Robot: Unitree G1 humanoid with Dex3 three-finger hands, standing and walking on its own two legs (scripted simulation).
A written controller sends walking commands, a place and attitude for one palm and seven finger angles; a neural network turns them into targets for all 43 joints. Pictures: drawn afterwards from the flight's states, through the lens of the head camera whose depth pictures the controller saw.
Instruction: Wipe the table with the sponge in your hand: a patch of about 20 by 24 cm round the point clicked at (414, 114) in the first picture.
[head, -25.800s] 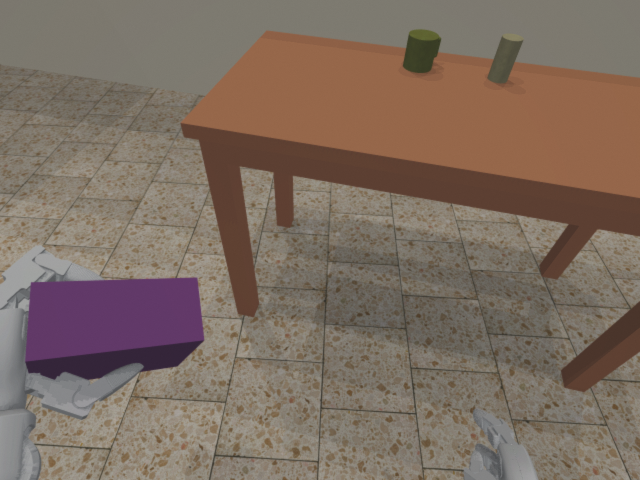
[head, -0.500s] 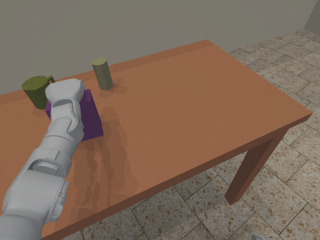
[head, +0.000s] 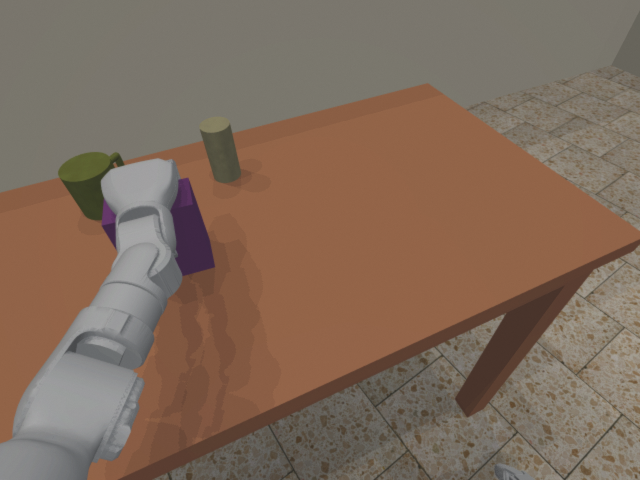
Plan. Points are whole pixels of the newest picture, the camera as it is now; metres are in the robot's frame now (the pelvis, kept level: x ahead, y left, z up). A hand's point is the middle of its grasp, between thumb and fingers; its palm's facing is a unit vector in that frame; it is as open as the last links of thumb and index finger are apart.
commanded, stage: wipe back along the third lane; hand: left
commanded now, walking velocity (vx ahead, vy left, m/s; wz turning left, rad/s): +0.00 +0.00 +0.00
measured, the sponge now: (168, 245) +0.42 +0.25 +0.06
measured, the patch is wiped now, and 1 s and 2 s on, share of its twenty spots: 0.95 0.95 0.95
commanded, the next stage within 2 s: slide back across to the middle lane in 1.32 s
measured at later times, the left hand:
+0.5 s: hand (163, 236) +0.38 +0.23 +0.12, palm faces +0.08 -0.03 -1.00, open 10.4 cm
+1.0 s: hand (176, 268) +0.33 +0.19 +0.12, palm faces +0.11 -0.06 -0.99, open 10.4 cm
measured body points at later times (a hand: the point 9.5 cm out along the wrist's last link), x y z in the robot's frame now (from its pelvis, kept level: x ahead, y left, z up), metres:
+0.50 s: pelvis +0.02 +0.00 +0.00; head +0.01 -0.03 +0.45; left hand +0.38 +0.23 +0.17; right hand +0.25 -0.21 -0.09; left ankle -0.02 +0.11 -0.74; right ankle +0.00 -0.13 -0.74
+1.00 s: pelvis +0.00 -0.02 +0.00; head -0.02 -0.06 +0.44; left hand +0.32 +0.19 +0.17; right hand +0.24 -0.22 -0.09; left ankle -0.02 +0.11 -0.74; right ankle +0.00 -0.13 -0.74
